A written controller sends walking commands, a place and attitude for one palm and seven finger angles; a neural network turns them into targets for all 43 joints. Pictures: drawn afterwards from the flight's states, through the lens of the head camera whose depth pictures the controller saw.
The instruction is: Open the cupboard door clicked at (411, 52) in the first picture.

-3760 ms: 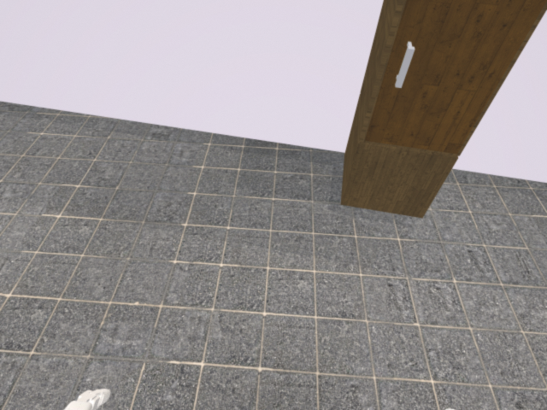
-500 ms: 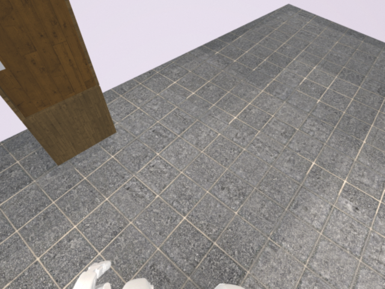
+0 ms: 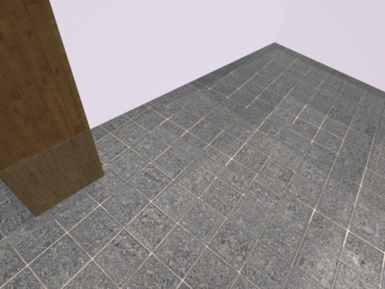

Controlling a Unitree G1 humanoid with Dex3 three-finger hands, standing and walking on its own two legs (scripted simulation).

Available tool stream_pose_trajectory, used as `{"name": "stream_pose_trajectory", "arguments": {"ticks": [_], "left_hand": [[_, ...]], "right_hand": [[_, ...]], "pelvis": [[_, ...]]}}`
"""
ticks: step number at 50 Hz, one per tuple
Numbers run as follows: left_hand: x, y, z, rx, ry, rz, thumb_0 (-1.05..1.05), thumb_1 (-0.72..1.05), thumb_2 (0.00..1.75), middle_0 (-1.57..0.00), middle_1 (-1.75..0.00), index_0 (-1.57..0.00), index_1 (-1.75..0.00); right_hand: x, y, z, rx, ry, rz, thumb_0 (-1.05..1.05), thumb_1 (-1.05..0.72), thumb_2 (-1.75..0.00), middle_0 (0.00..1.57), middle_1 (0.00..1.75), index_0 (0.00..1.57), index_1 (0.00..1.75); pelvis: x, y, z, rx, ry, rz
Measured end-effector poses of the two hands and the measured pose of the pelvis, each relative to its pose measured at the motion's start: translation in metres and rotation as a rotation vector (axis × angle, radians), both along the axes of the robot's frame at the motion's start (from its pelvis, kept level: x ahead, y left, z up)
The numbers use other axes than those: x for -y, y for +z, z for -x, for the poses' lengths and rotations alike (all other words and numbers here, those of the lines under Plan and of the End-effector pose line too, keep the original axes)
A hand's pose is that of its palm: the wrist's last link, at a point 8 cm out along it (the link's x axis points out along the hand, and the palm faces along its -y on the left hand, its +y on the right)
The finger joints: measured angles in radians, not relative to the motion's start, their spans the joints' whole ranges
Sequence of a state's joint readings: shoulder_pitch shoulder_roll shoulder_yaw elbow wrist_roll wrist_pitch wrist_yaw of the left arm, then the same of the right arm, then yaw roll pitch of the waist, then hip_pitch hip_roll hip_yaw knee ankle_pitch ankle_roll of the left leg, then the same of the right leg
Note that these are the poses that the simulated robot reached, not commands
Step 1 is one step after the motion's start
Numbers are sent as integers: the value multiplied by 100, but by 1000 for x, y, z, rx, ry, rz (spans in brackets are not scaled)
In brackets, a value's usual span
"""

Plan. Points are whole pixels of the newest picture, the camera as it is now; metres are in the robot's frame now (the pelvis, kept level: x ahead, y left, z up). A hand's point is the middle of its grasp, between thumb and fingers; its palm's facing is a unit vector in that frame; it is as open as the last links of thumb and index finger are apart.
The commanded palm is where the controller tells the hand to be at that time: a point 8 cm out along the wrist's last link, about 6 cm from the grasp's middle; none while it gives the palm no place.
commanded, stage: walk to a spot facing it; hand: left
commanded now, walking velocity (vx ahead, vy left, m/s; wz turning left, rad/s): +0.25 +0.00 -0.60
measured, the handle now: out of the picture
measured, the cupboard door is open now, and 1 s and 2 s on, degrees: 0 0 0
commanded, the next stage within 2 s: turn to face it in 0.16 s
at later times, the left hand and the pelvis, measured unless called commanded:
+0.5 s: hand (161, 224) +0.32 +0.10 -0.17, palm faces -0.14 -0.97 -0.19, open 7.4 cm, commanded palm none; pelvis +0.16 -0.05 -0.02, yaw -5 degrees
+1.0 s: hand (106, 262) +0.21 +0.22 -0.18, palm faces +0.24 -0.95 -0.21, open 7.4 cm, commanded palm none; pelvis +0.18 +0.00 +0.00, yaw +11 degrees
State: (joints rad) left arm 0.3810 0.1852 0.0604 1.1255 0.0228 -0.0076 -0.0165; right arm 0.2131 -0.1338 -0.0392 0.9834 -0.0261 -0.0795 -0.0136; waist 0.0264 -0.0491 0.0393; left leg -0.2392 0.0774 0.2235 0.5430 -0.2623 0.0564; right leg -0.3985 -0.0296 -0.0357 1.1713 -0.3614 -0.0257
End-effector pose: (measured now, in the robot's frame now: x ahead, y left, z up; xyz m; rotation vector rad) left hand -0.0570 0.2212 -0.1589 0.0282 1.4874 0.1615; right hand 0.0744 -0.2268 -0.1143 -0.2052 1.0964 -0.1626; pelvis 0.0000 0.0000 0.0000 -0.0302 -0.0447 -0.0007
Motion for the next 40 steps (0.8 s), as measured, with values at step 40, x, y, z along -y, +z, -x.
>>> {"name": "stream_pose_trajectory", "arguments": {"ticks": [40], "left_hand": [[17, 10, -323, 368, -24, -84, -1, 91, 90, -20, -30, -21, -30]], "right_hand": [[44, -19, -160, -158, -16, 3, 0, -91, -90, 20, 30, 19, 30]], "pelvis": [[27, -11, -176, -30, 89, 7]]}}
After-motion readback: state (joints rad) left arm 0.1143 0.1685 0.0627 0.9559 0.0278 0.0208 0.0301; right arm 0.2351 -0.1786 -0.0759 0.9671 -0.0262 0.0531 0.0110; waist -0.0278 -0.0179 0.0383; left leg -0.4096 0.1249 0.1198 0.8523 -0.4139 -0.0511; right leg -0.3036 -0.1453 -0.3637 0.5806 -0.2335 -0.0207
